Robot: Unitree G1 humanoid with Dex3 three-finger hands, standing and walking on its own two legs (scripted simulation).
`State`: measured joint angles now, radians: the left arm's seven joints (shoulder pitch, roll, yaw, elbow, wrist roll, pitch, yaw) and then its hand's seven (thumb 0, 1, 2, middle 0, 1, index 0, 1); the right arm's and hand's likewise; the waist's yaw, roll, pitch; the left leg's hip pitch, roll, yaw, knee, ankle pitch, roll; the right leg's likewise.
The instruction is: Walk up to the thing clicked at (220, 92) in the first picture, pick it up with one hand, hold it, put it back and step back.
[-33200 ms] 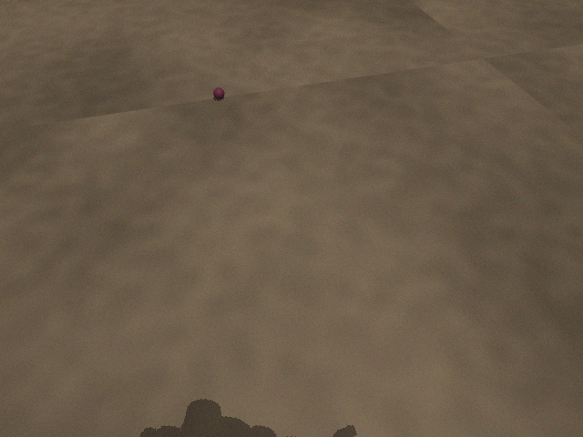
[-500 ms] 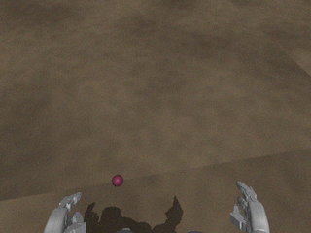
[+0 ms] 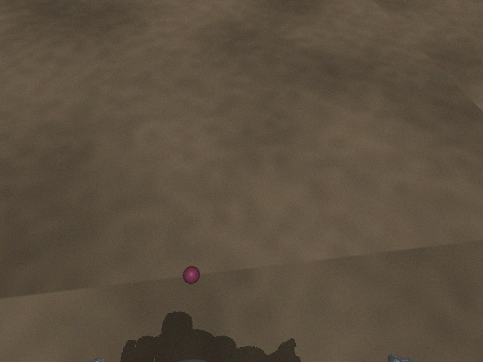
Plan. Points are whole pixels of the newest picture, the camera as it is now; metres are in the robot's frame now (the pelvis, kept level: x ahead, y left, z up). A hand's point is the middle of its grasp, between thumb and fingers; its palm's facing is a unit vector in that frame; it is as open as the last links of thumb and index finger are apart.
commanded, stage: stand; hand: left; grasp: from above
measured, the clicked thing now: (191, 274) +0.51 +0.22 -0.72
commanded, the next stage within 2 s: none
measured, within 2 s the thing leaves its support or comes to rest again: neither
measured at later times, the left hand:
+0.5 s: hand out of the picture +0.04 +0.24 -0.14, palm faces +0.03 -0.94 -0.34, open 7.4 cm
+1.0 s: hand out of the picture +0.05 +0.23 -0.13, palm faces +0.01 -0.94 -0.34, open 7.4 cm
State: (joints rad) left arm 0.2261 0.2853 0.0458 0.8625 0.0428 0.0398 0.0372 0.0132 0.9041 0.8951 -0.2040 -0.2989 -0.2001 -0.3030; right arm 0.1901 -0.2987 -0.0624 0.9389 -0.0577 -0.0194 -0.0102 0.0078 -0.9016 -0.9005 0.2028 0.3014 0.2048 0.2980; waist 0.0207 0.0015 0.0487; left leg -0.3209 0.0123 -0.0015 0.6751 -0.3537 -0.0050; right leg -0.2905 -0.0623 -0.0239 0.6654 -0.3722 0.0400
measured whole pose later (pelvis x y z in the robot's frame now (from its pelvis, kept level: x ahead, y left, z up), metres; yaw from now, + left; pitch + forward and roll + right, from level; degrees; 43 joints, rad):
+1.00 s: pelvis -0.01 -0.01 +0.03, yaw +0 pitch -3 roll +0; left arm 0.13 0.30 0.03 1.16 0.02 0.00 0.02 0.01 0.90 0.89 -0.21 -0.30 -0.20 -0.30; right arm 0.13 -0.32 -0.02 1.14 -0.03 -0.01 -0.01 0.00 -0.90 -0.90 0.20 0.30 0.20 0.30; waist 0.01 0.02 0.06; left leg -0.11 0.03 0.00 0.34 -0.17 -0.02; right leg -0.09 -0.04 -0.03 0.34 -0.20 0.03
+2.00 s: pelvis +0.00 -0.02 +0.03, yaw -1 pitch -2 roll +0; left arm 0.11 0.32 0.02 1.15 0.01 0.00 0.00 0.01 0.90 0.89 -0.21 -0.30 -0.20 -0.30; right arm 0.11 -0.34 -0.01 1.14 -0.02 -0.01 0.00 0.00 -0.90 -0.90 0.20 0.30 0.20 0.30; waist 0.00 0.01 0.06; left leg -0.10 0.04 0.01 0.32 -0.18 -0.04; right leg -0.09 -0.03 -0.03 0.33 -0.20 0.02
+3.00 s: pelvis -0.16 +0.00 +0.01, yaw -5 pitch -2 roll +2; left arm 0.16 0.33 0.06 0.84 0.03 0.05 0.01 0.01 0.90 0.89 -0.21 -0.30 -0.20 -0.30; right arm 0.15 -0.41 -0.05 0.89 0.00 0.04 -0.02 0.00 -0.90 -0.90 0.20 0.30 0.21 0.30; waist 0.01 0.03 0.17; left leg -0.45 -0.12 -0.14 1.15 -0.49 -0.01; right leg -0.30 0.01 0.05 0.61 -0.28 -0.03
